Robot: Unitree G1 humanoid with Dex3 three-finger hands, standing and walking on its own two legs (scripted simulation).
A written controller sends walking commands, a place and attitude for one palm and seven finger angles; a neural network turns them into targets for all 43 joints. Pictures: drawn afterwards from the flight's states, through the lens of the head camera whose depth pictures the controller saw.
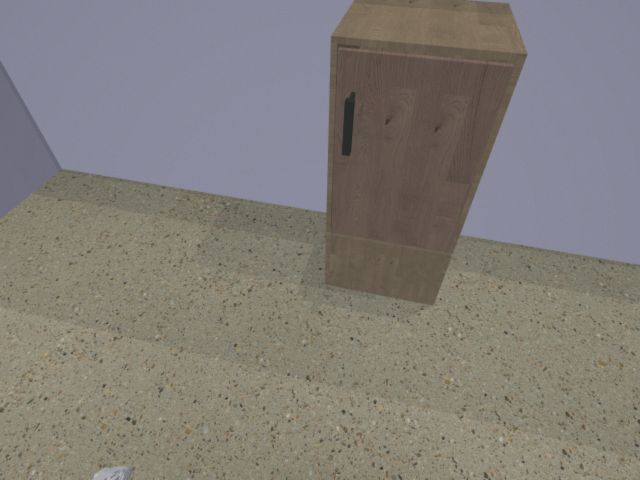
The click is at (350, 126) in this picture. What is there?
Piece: cupboard door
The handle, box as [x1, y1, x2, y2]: [342, 92, 354, 155]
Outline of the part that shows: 354,92 351,92 350,96 346,98 344,106 342,154 349,155 350,152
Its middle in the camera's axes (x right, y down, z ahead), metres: +0.07 -0.29 +0.99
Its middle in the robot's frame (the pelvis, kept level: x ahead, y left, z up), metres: +0.94 -0.03 -0.02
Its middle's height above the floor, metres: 0.75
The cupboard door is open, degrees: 0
